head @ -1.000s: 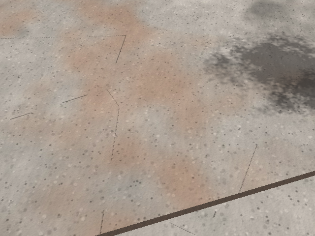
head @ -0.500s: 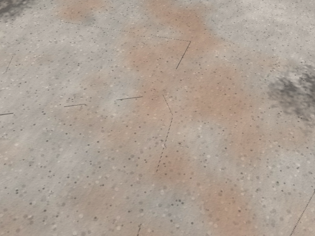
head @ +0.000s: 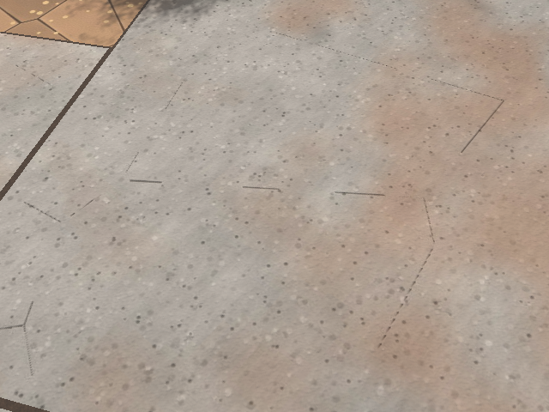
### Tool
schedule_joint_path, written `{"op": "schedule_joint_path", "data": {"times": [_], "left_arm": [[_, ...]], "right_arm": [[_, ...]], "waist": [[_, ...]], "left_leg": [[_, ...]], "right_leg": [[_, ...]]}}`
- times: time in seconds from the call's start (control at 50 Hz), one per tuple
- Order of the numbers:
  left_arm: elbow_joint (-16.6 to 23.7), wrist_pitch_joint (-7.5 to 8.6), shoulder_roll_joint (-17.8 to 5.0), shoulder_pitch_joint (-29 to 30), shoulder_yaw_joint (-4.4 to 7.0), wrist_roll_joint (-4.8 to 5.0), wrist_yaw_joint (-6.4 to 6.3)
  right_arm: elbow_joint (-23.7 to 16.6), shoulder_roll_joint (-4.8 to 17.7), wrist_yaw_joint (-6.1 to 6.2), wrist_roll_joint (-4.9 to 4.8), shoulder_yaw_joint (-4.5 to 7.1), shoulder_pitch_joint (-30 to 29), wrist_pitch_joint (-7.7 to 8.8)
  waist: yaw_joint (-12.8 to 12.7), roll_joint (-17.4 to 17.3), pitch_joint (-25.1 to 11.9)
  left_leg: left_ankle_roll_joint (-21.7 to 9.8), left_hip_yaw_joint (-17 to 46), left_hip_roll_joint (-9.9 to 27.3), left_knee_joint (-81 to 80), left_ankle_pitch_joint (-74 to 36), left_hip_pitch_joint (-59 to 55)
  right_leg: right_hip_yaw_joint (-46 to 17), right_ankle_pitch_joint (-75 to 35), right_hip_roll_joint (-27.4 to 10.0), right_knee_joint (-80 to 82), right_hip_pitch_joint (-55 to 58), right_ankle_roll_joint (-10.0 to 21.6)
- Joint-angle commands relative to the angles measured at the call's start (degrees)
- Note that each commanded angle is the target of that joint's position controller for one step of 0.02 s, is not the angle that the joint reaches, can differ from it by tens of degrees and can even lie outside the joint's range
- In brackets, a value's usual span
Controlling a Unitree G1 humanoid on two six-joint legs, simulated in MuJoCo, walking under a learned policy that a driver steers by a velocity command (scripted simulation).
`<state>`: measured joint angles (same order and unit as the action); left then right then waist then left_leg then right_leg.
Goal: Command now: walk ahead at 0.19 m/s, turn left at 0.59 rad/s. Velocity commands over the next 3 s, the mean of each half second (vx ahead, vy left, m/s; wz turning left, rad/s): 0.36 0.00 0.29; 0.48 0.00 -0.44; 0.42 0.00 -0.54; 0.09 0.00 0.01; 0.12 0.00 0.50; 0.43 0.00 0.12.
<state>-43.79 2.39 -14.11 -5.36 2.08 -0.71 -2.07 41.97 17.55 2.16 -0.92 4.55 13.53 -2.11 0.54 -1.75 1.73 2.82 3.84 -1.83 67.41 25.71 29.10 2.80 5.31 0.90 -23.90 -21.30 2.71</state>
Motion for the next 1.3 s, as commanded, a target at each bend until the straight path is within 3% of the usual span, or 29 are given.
{"op": "schedule_joint_path", "data": {"times": [0.02,0.18,0.24,0.26,0.28,0.3,0.32,0.34,0.36,0.4,0.48,0.66,0.72,0.76,0.78,0.8,0.82,0.84,0.86,0.88,0.92,1.02,1.08,1.16,1.22,1.24,1.26,1.28,1.3], "left_arm": [[2.97,0.78,-8.72,-0.55,2.43,0.44,-0.47],[2.64,1.97,-13.02,-1.45,4.57,2.08,1.30],[1.90,1.01,-12.10,-1.55,4.23,3.02,2.18],[1.46,0.76,-9.88,-2.05,3.52,2.68,2.51],[1.77,0.88,-5.80,-0.88,2.14,1.86,3.12],[3.23,1.43,-0.13,0.39,0.13,0.20,4.54],[4.93,2.47,-5.04,1.18,1.69,2.06,4.60],[5.05,3.08,-8.76,3.58,2.49,3.51,4.45],[4.40,3.20,-8.98,2.29,2.67,3.66,4.50],[1.46,2.77,-8.70,-1.13,2.93,2.18,4.32],[0.47,1.64,-5.43,-1.84,2.65,2.53,4.16],[7.20,2.03,-1.38,9.99,0.76,2.39,7.01],[8.61,2.01,-3.34,8.35,1.55,2.52,7.80],[6.62,1.57,-8.03,-3.69,3.55,2.81,7.28],[4.80,1.35,-10.97,-13.17,5.07,2.41,6.20],[3.22,0.56,-14.77,-17.83,5.49,1.67,4.52],[4.87,1.27,-16.30,-17.34,5.67,1.12,4.48],[4.46,1.20,-12.41,-17.79,5.03,1.26,4.13],[4.79,1.42,-10.26,-13.83,4.35,1.80,4.02],[6.01,1.69,-8.99,-9.27,3.81,2.10,4.18],[7.83,1.86,-7.40,-4.91,3.32,1.37,3.84],[6.46,1.97,-9.75,-6.72,3.83,1.69,2.42],[5.50,0.95,-10.21,-10.20,3.91,2.46,1.87],[5.01,0.21,-10.43,-12.98,3.88,2.83,1.68],[5.82,0.25,-8.55,-11.09,3.38,2.11,1.78],[6.83,0.61,-4.90,-10.79,2.10,1.44,2.14],[8.38,1.33,-1.02,-18.16,0.83,2.54,2.21],[7.81,1.44,-6.04,-18.92,1.41,3.51,2.14],[8.14,0.92,-10.22,-13.35,2.64,3.23,1.95]], "right_arm": [[-3.71,2.03,-0.59,-0.08,0.43,4.58,0.50],[-5.58,2.47,-2.37,-0.10,0.16,1.73,2.75],[-3.57,1.38,-2.80,-0.15,0.24,6.18,3.01],[-1.05,1.13,-2.64,0.04,0.40,10.64,3.12],[0.68,2.14,-2.35,0.07,0.79,15.65,3.36],[-0.19,7.04,-1.74,0.62,1.43,18.96,3.80],[-2.38,12.93,-2.04,1.18,2.59,16.16,4.95],[-2.87,9.79,-2.26,1.08,1.95,14.47,6.34],[-2.89,7.17,-2.41,1.02,1.02,11.66,7.28],[-3.43,4.68,-2.41,1.00,0.22,7.77,7.79],[-1.55,2.94,-1.61,2.08,0.01,11.09,8.45],[2.95,4.49,0.27,1.01,0.26,14.36,7.49],[2.99,7.15,1.40,0.94,0.83,13.42,6.15],[2.29,9.09,1.77,1.03,1.32,11.03,5.41],[1.43,9.69,1.45,0.55,1.37,8.23,5.85],[-0.33,3.04,0.38,2.70,-0.55,11.08,7.32],[-2.45,0.12,-1.13,1.02,-2.24,15.88,9.61],[-3.81,5.29,-1.92,-1.01,-0.88,6.45,11.28],[-5.86,5.72,-2.08,-1.82,-0.96,2.45,11.75],[-5.33,5.09,-1.61,-0.55,-0.94,1.84,11.62],[-5.08,5.46,-1.30,1.06,-0.26,4.34,10.06],[-8.02,2.27,-0.66,2.71,-1.41,-1.62,8.37],[-9.43,0.69,-1.16,1.89,-2.29,-8.93,8.79],[-10.79,4.06,-2.33,0.40,-1.09,-11.75,9.72],[-9.19,6.90,-2.25,0.54,0.87,-3.23,10.56],[-8.71,9.77,-1.72,1.66,1.78,4.52,10.82],[-7.06,14.79,-1.67,3.05,3.03,10.69,10.21],[-6.75,11.01,-2.10,1.84,2.52,11.61,9.84],[-7.95,6.90,-1.78,1.66,1.37,8.31,9.44]], "waist": [[-0.06,9.67,-6.22],[-0.40,9.48,-5.74],[2.37,7.32,-5.34],[3.70,5.03,-5.24],[5.46,0.35,-4.59],[5.59,-13.48,-4.13],[4.10,-13.23,0.63],[4.55,-7.54,3.58],[2.73,-6.52,4.25],[0.88,-5.02,2.27],[1.30,-2.69,0.58],[4.58,-3.03,5.89],[1.62,-6.62,1.40],[-5.18,-8.02,-5.86],[-11.03,-5.76,-10.18],[-7.78,9.35,-15.36],[-4.37,13.72,-26.85],[-8.63,6.01,-21.90],[-6.26,2.76,-12.25],[-2.70,-2.64,-6.92],[1.38,-0.37,-3.66],[0.62,3.67,-1.38],[-3.33,5.63,-2.76],[-4.23,7.81,-4.34],[1.38,9.22,-6.59],[4.93,4.52,-13.18],[2.69,-13.86,-20.99],[3.32,-15.41,-20.10],[4.87,-8.18,-11.70]], "left_leg": [[0.04,-2.88,3.96,-2.84,-3.48,3.28],[-4.71,-6.85,5.80,-23.76,-5.55,-5.64],[-7.23,-9.85,3.27,-36.08,-8.88,-15.71],[-7.97,-11.07,0.82,-39.64,-7.92,-22.31],[-9.41,-4.59,4.13,-43.98,-4.02,-30.20],[-13.11,17.67,19.10,-51.18,0.89,-36.28],[-20.64,32.77,26.72,-58.57,13.36,-31.36],[-20.02,30.27,25.20,-60.22,16.24,-30.24],[-17.64,24.78,23.18,-59.52,9.80,-30.89],[-13.21,11.99,18.29,-59.25,-7.02,-29.85],[-10.12,-2.51,14.75,-58.57,-28.50,-29.56],[-6.39,-13.31,16.10,-57.29,-45.48,-35.17],[-5.93,-15.01,17.06,-46.59,-75.81,-39.21],[-6.26,-14.71,17.05,-30.37,-85.39,-37.37],[-5.15,-15.38,14.66,-16.22,-76.35,-27.76],[-3.77,-13.08,7.94,4.24,-17.00,-5.66],[-2.46,0.08,-1.64,20.16,9.92,11.40],[-3.90,5.47,1.77,20.68,4.07,16.80],[-4.70,4.11,4.16,15.26,-1.72,17.92],[-4.13,3.05,6.26,10.48,-4.40,15.07],[-2.29,2.61,8.86,5.11,-7.54,8.37],[1.69,-1.86,8.02,-12.20,-17.22,4.89],[1.79,-2.78,4.34,-27.55,-27.75,0.19],[0.59,0.12,2.38,-36.70,-25.70,-2.17],[-3.67,-0.23,2.73,-41.30,-21.95,-14.56],[-7.59,7.15,11.10,-40.90,-19.26,-27.61],[-17.12,32.16,24.92,-45.02,-9.62,-47.17],[-18.51,44.55,28.05,-49.04,5.10,-47.67],[-16.10,35.45,25.43,-49.60,0.92,-40.81]], "right_leg": [[-12.96,14.66,-14.37,14.65,7.32,10.11],[-6.98,19.88,-17.97,16.68,6.70,9.33],[-4.45,25.27,-16.97,12.12,3.05,7.16],[-2.47,27.95,-14.44,7.53,-0.78,5.64],[1.45,27.05,-10.84,-3.41,-8.34,2.79],[4.91,28.26,-5.29,-27.48,-21.87,-1.26],[-1.03,25.74,-2.85,-35.99,-34.02,0.00],[-5.88,18.80,-5.82,-39.85,-37.19,1.33],[-7.97,11.84,-6.24,-39.50,-38.62,1.94],[-9.31,3.37,-7.03,-37.50,-33.17,0.79],[-10.12,-6.40,-3.28,-35.24,-29.22,-1.51],[0.36,-9.28,-1.32,-12.30,-23.65,1.08],[5.84,-0.24,2.84,-11.80,-16.20,4.35],[5.48,2.38,5.49,-10.13,-1.26,7.45],[1.01,-3.54,4.51,-4.04,15.29,10.14],[-16.95,-10.33,-8.54,-9.43,36.16,14.41],[-50.25,5.43,-20.79,-0.43,50.19,26.88],[-45.42,8.95,-18.44,5.65,45.46,22.63],[-36.94,7.30,-16.33,7.33,35.49,19.78],[-31.52,2.13,-13.39,8.59,25.24,17.65],[-25.35,-4.47,-9.54,11.05,13.09,16.71],[-16.17,-13.80,-4.32,10.84,0.89,14.25],[-15.39,-7.38,-1.99,7.63,1.31,11.22],[-24.25,0.66,-5.94,2.28,9.19,9.74],[-26.39,-0.60,-4.95,-6.51,9.71,6.42],[-22.11,3.32,-1.63,-20.73,4.50,4.10],[-13.30,24.74,6.79,-40.64,-14.94,-0.02],[-13.39,27.71,2.66,-50.96,-24.67,-0.94],[-13.38,22.62,0.70,-54.65,-26.70,-1.85]]}}
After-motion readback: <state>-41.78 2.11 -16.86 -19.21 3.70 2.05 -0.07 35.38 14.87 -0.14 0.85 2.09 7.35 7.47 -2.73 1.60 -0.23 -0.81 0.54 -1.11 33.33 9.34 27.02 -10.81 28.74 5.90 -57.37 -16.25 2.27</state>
